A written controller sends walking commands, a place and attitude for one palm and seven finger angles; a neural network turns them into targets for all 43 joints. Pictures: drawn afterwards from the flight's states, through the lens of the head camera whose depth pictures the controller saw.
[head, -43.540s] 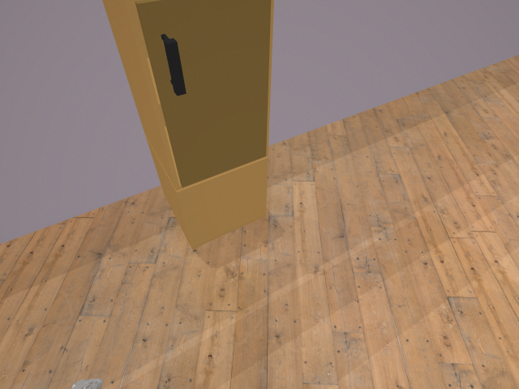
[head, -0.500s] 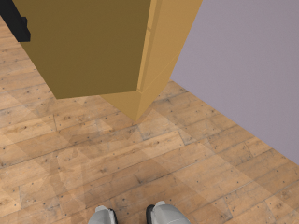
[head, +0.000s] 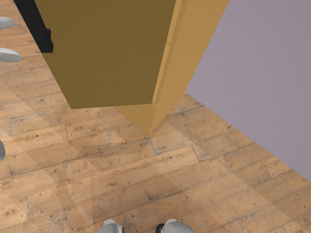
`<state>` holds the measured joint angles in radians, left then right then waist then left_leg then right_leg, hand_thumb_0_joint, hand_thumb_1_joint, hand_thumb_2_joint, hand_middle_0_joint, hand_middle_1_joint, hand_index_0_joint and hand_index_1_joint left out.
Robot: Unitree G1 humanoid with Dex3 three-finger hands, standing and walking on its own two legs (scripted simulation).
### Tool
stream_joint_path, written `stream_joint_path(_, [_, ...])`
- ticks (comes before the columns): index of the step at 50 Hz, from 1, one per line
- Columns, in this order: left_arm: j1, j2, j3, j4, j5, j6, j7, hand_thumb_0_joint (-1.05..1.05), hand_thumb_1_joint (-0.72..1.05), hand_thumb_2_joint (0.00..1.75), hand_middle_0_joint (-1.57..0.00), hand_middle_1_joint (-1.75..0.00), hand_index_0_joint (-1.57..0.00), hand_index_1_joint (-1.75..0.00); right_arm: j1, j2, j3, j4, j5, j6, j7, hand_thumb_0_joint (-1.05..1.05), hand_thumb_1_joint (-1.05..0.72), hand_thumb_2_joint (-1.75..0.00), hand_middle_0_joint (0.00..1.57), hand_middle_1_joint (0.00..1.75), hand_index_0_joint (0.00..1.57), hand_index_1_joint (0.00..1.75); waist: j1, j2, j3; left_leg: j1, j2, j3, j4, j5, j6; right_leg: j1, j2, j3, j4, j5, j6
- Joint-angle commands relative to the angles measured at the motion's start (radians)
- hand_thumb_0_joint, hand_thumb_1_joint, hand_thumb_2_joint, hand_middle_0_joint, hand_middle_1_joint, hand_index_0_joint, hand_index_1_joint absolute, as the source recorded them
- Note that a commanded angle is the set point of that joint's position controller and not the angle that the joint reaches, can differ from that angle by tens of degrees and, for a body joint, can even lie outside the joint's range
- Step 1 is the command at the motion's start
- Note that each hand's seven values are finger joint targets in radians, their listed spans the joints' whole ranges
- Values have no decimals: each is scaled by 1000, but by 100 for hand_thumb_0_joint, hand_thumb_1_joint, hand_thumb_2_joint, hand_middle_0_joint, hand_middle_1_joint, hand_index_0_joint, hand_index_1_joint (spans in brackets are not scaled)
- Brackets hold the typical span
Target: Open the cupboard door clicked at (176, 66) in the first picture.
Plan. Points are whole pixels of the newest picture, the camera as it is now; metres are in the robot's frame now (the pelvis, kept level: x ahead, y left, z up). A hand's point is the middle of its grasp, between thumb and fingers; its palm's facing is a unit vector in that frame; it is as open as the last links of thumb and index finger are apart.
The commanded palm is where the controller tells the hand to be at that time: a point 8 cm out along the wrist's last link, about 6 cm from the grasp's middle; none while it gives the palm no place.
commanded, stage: move the hooked fingers beside the handle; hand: left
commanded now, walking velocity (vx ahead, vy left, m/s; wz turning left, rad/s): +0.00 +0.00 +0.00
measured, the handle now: (37, 17) +0.58 +0.21 +0.15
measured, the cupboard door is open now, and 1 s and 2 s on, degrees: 48 48 48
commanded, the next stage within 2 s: slide the fingers in behind the handle in 1.04 s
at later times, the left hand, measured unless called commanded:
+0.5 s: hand out of the picture +0.54 +0.27 +0.15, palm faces +0.04 -1.00 +0.00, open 13.9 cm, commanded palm +0.53 +0.31 +0.14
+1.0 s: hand out of the picture +0.54 +0.27 +0.15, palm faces +0.05 -1.00 +0.00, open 14.0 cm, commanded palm +0.52 +0.30 +0.14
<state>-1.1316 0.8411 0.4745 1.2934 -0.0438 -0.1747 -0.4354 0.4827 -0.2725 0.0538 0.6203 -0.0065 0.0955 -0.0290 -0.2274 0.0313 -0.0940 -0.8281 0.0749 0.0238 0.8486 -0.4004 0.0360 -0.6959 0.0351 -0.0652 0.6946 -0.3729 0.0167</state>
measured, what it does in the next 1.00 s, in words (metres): stands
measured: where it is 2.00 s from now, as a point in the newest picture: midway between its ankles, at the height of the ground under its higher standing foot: outside the picture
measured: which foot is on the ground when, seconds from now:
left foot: down 0.00-1.00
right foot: down 0.00-1.00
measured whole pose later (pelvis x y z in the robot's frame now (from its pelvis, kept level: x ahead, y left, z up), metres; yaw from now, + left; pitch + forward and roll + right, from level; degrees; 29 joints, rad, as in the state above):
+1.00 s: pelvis -0.01 +0.00 -0.01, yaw -1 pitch +22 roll -6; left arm -1.16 0.88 0.49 1.33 -0.02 -0.19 -0.41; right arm 0.50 -0.27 0.07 0.62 -0.01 0.08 -0.03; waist -0.25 0.04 -0.09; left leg -0.87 0.08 0.02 0.88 -0.40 0.04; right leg -0.74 0.04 -0.06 0.73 -0.37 0.02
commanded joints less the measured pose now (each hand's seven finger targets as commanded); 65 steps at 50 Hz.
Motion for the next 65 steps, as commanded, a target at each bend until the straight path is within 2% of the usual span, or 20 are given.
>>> stream_joint_path(1, [-466,215,-10,-171,-22,-53,18,0,-50,30,-30,-120,-30,-120,214,-223,-74,-9,-2,-7,-15,0,-90,-90,20,30,20,30,-21,218,-391,570,-8,-108,-38,617,-13,-58,49,-6,-35,364,-24])
stream_joint_path(9, [-512,338,41,-125,3,-93,38,0,-50,30,-30,-120,-30,-120,201,-231,-57,-16,4,-26,-30,0,-90,-90,20,30,20,30,-28,179,-425,460,-22,-84,-22,488,4,12,37,21,-20,366,-17])
stream_joint_path(11, [-520,360,28,-83,17,-88,30,0,-50,30,-30,-120,-30,-120,195,-231,-48,-20,7,-29,-37,0,-90,-90,20,30,20,30,-39,156,-382,392,-24,-76,-18,430,11,18,34,27,-20,346,-13])
stream_joint_path(15, [-541,411,49,-105,23,-101,18,0,-50,30,-30,-120,-30,-120,208,-232,-46,-20,5,-32,-44,0,-90,-90,20,30,20,30,-34,208,-451,420,-20,-77,-6,445,9,21,35,28,-11,343,-13])
stream_joint_path(19, [-564,397,28,-103,15,-94,-7,0,-50,30,-30,-120,-30,-120,217,-233,-43,-14,7,-33,-47,0,-90,-90,20,30,20,30,-43,232,-459,421,-19,-77,-4,441,11,7,38,28,-13,341,-12])
stream_joint_path(22, [-545,386,10,-53,15,-70,-18,0,-50,30,-30,-120,-30,-120,220,-236,-39,-9,9,-33,-51,0,-90,-90,20,30,20,30,-56,192,-395,368,-15,-77,-7,383,16,-17,39,25,-24,290,-9])
stream_joint_path(26, [-558,435,41,-96,22,-78,-23,0,-50,30,-30,-120,-30,-120,242,-237,-39,-1,0,-33,-53,0,-90,-90,20,30,20,30,-42,242,-452,408,-12,-84,-1,439,11,-14,41,19,-13,315,-14])
stream_joint_path(28, [-570,375,11,-113,13,-78,-23,0,-50,30,-30,-120,-30,-120,249,-233,-43,0,-1,-35,-48,0,-90,-90,20,30,20,30,-51,278,-448,451,-13,-91,-2,465,8,-55,45,11,-13,308,-18])
stream_joint_path(29, [-564,413,39,-124,16,-81,-21,0,-50,30,-30,-120,-30,-120,253,-239,-45,5,-3,-32,-47,0,-90,-90,20,30,20,30,-43,280,-468,478,-6,-98,-1,484,4,-60,46,8,-12,308,-18])
stream_joint_path(34, [-520,385,52,-176,14,-75,-9,0,-50,30,-30,-120,-30,-120,260,-234,-58,1,-8,-24,-31,0,-90,-90,20,30,20,30,-17,331,-513,565,-3,-110,-2,596,-12,-74,52,-3,-7,342,-25])
stream_joint_path(36, [-486,357,45,-140,11,-57,-2,0,-50,30,-30,-120,-30,-120,260,-234,-60,1,-7,-20,-25,0,-90,-90,20,30,20,30,-19,263,-459,529,-3,-111,-9,571,-9,-75,56,-9,-14,331,-22])
stream_joint_path(39, [-501,344,38,-143,12,-52,11,0,-50,30,-30,-120,-30,-120,256,-235,-61,-1,-7,-19,-22,0,-90,-90,20,30,20,30,-29,261,-436,522,-4,-108,-15,556,-8,-81,54,-8,-18,327,-22])
stream_joint_path(45, [-459,371,78,-201,12,-84,23,0,-50,30,-30,-120,-30,-120,250,-231,-69,-13,-9,-14,-12,0,-90,-90,20,30,20,30,1,283,-487,570,-3,-112,-6,662,-20,-46,56,-6,-4,380,-25])
stream_joint_path(47, [-463,320,43,-180,2,-78,18,0,-50,30,-30,-120,-30,-120,237,-230,-70,-14,-6,-14,-9,0,-90,-90,20,30,20,30,-13,250,-440,543,-6,-107,-16,599,-15,-55,57,-8,-14,356,-23])
stream_joint_path(50, [-459,247,6,-208,-12,-79,15,0,-50,30,-30,-120,-30,-120,233,-224,-76,-13,-5,-15,-8,0,-90,-90,20,30,20,30,-14,279,-466,613,0,-119,-16,655,-24,-87,57,-13,-16,348,-25])
stream_joint_path(52, [-455,256,16,-161,-19,-67,16,0,-50,30,-30,-120,-30,-120,229,-227,-73,-8,-2,-15,-10,0,-90,-90,20,30,20,30,-21,218,-416,554,-6,-111,-22,587,-15,-68,56,-9,-21,342,-23])
stream_joint_path(56, [-487,257,-8,-139,-4,-68,28,0,-50,30,-30,-120,-30,-120,218,-227,-63,-11,0,-22,-18,0,-90,-90,20,30,20,30,-31,214,-374,496,-14,-106,-29,510,-7,-72,48,-3,-22,317,-22])
stream_joint_path(60, [-524,237,-1,-223,-17,-110,38,0,-50,30,-30,-120,-30,-120,224,-223,-72,-3,-6,-30,-15,0,-90,-90,20,30,20,30,-23,275,-489,607,-7,-124,-15,600,-22,-73,49,-3,-10,336,-27])
stream_joint_path(62, [-509,190,-22,-185,-30,-100,35,0,-50,30,-30,-120,-30,-120,213,-221,-72,1,-4,-33,-11,0,-90,-90,20,30,20,30,-30,233,-449,571,-11,-114,-19,551,-15,-70,51,-4,-18,327,-25])
stream_joint_path(65, [-522,213,-19,-145,-20,-80,50,0,-50,30,-30,-120,-30,-120,213,-225,-65,4,-1,-34,-15,0,-90,-90,20,30,20,30,-34,215,-409,505,-17,-106,-27,487,-4,-57,45,3,-22,314,-22])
